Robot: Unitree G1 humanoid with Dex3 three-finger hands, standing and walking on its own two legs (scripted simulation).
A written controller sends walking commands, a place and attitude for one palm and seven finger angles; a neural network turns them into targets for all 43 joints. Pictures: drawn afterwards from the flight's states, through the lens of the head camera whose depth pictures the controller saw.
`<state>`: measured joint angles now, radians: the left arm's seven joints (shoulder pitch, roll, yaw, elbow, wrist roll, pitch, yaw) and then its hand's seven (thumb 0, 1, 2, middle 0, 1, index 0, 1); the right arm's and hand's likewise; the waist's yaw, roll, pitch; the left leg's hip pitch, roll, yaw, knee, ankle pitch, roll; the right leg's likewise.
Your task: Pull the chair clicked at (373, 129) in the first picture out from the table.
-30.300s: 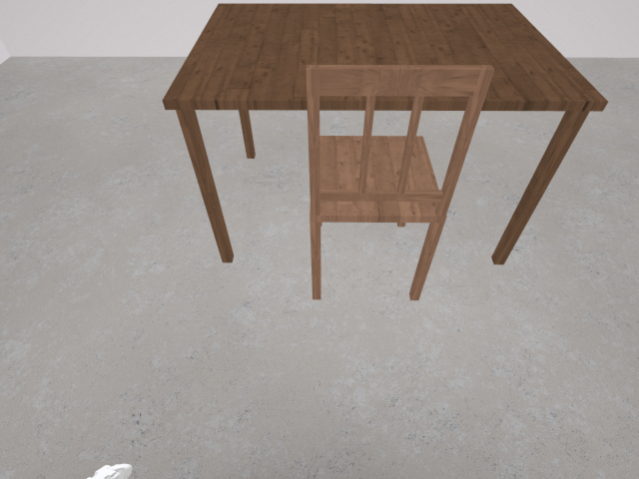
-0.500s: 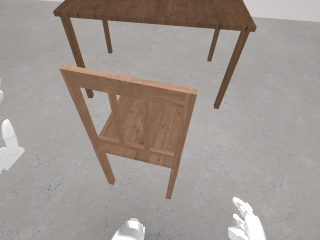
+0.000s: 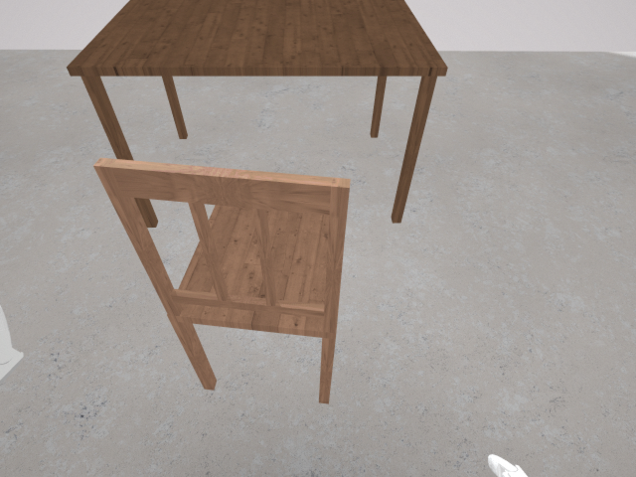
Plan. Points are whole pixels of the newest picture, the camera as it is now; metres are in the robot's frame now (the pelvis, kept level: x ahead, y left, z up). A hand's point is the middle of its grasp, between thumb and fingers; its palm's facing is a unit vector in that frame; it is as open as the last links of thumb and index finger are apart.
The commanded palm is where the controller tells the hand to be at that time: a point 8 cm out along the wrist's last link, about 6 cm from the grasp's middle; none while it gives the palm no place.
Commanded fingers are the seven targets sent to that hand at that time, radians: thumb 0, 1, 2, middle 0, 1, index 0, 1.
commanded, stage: stop stepping back and stand still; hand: left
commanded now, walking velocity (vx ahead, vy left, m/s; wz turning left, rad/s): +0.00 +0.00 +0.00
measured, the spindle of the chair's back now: (211, 255) +0.52 +0.24 -0.09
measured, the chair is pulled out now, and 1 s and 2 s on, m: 0.60 0.60 0.60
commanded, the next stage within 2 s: let the arm hang, fingers relaxed in 0.18 s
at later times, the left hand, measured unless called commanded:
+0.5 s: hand out of the picture +0.15 +0.21 -0.12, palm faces +0.07 -0.97 -0.25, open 7.4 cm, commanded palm none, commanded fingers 0.00 0.90 0.90 -0.20 -0.30 -0.20 -0.30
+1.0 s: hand out of the picture -0.05 +0.18 -0.16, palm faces +0.06 -0.97 -0.24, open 7.3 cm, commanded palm none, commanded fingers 0.00 0.90 0.90 -0.20 -0.30 -0.20 -0.30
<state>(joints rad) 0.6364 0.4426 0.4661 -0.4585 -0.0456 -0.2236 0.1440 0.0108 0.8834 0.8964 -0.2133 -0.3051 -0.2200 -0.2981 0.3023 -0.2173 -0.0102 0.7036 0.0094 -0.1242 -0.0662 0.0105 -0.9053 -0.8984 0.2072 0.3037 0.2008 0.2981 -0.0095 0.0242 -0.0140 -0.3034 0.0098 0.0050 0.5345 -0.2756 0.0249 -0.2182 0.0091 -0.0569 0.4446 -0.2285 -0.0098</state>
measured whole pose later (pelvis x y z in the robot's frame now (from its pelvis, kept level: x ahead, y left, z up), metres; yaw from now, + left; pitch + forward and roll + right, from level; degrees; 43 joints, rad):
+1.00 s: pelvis +0.01 +0.00 +0.00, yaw +2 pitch -1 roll +0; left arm 0.39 0.18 -0.02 1.07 0.00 0.02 0.03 0.00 0.91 0.90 -0.20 -0.30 -0.20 -0.29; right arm 0.35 -0.14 0.01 1.06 -0.02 0.01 -0.02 0.00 -0.91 -0.90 0.20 0.30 0.20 0.30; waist 0.00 0.03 0.04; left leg -0.24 -0.03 -0.02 0.44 -0.19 0.02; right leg -0.18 -0.02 -0.08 0.44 -0.25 -0.01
